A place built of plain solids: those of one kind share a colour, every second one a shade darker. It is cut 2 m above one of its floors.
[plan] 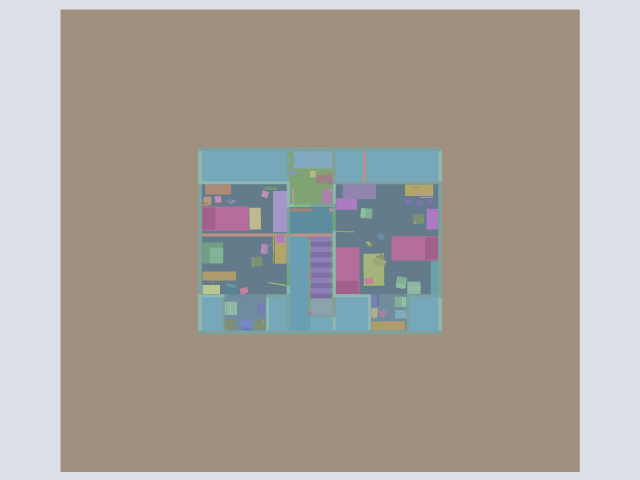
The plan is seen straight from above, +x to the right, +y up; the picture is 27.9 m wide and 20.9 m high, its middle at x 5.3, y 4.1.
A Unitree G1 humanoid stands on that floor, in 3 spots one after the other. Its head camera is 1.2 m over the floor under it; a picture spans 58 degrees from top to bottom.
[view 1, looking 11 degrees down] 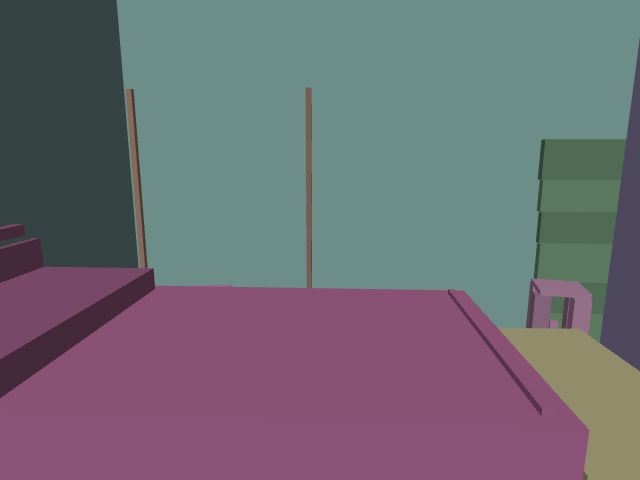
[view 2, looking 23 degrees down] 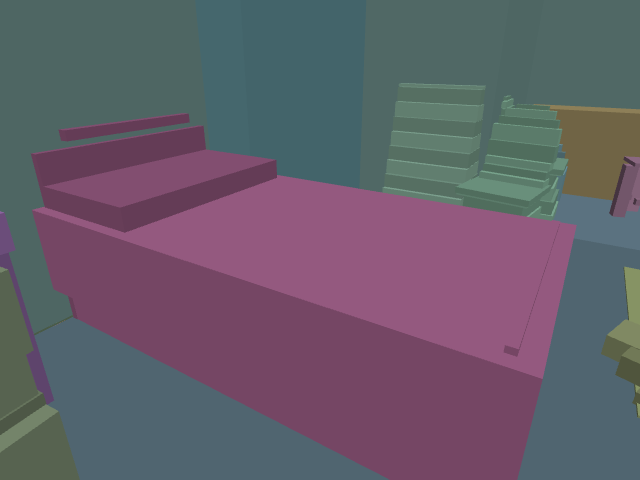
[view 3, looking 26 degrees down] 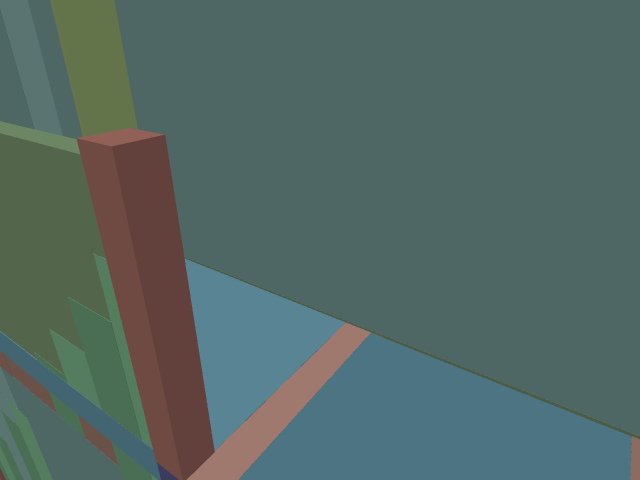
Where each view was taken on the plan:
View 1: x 1.62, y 3.58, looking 93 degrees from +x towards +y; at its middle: wall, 3.01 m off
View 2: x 8.43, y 5.12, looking -58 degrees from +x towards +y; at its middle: child_bed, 1.59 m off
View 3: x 5.38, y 5.05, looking -146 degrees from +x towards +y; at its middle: wall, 1.87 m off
